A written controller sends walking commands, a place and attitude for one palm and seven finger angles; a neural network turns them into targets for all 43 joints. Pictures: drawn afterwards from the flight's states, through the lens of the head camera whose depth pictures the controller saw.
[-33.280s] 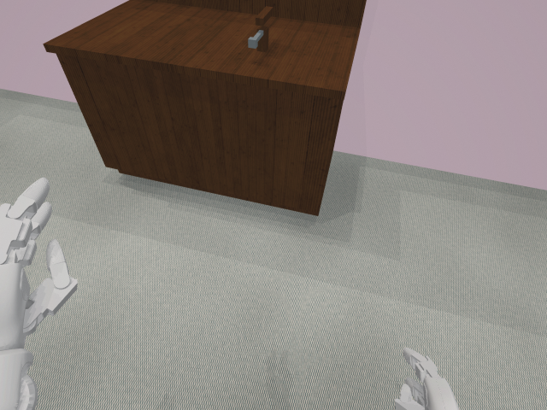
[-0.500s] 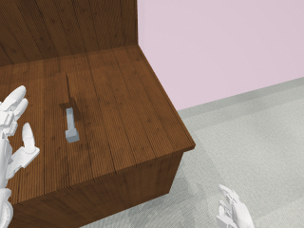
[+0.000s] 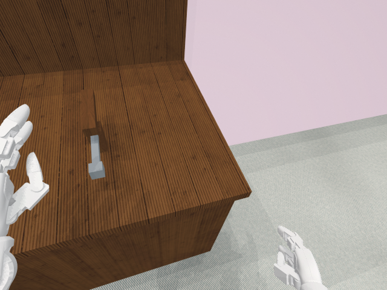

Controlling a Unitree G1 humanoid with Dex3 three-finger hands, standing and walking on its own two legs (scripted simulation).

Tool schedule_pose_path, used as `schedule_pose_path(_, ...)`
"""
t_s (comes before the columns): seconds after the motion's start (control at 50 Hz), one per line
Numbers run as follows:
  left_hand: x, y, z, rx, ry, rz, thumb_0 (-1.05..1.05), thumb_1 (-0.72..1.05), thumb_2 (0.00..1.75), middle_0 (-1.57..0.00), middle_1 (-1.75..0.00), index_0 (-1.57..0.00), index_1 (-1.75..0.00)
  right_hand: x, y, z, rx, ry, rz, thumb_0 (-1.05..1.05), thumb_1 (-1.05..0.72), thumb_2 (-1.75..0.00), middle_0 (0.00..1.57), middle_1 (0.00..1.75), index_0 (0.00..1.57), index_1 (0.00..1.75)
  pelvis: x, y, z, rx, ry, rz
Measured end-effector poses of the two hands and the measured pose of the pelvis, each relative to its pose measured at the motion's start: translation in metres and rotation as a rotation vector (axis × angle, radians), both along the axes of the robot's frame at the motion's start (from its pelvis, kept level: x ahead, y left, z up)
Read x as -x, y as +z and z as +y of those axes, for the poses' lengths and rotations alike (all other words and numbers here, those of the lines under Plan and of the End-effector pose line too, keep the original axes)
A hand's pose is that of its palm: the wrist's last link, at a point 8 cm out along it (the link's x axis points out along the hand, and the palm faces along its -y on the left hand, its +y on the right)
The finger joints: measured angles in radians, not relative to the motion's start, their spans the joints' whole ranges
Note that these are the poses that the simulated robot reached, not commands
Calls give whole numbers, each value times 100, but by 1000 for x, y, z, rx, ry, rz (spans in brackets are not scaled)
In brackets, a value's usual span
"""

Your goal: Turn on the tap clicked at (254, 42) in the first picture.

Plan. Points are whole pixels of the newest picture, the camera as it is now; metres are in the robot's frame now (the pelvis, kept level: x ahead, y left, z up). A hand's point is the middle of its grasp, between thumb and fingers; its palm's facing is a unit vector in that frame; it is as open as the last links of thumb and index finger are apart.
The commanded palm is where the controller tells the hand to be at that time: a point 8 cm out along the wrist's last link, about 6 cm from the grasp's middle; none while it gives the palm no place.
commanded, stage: look again from close up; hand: left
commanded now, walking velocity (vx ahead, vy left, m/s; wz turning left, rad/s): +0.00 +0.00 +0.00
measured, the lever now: (96, 170) +0.33 +0.25 +0.02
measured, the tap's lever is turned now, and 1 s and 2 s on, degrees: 0 0 0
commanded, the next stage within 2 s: turn the palm inward beside the body in 0.22 s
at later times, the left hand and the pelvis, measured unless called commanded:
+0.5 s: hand (26, 166) +0.23 +0.27 +0.19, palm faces +0.43 -0.85 -0.30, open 7.4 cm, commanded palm +0.15 +0.28 +0.17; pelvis -0.02 -0.01 -0.01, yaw +1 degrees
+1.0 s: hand (79, 208) +0.20 +0.20 +0.14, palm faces +0.45 -0.83 -0.33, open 7.4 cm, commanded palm +0.14 +0.24 +0.15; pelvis -0.01 -0.08 -0.02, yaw +3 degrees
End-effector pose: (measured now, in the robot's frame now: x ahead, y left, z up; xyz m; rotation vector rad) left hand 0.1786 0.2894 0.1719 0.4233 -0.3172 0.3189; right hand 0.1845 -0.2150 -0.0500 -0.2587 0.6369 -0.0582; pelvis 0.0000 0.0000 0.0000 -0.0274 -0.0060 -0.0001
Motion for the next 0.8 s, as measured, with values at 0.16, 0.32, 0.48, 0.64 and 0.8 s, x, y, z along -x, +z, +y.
schedule_pose_path(0.16,11,2,-1,8,17,-5,1,89,90,-21,-30,-21,-30,14,-7,-1,2,0,42,1,-90,-90,20,30,20,30,6,1,0,-1,3,-9)
schedule_pose_path(0.32,16,0,-3,9,20,11,1,89,90,-21,-30,-21,-30,30,-11,-2,-8,-15,60,2,-90,-89,20,30,20,30,12,1,-2,-2,2,-15)
schedule_pose_path(0.48,-12,31,27,63,89,-6,1,89,90,-21,-30,-21,-30,33,-34,-9,-22,79,120,1,-90,-89,20,30,20,30,23,-6,-9,-31,28,-3)
schedule_pose_path(0.64,17,-19,-33,67,5,144,1,90,90,-21,-30,-21,-30,21,-28,-33,-34,35,42,2,-90,-89,20,30,20,30,27,-14,-28,-39,10,20)
schedule_pose_path(0.8,41,-8,-26,65,212,21,1,89,90,-22,-30,-21,-30,10,-42,-56,-9,77,50,1,-90,-90,20,30,20,30,26,-22,-56,-29,63,24)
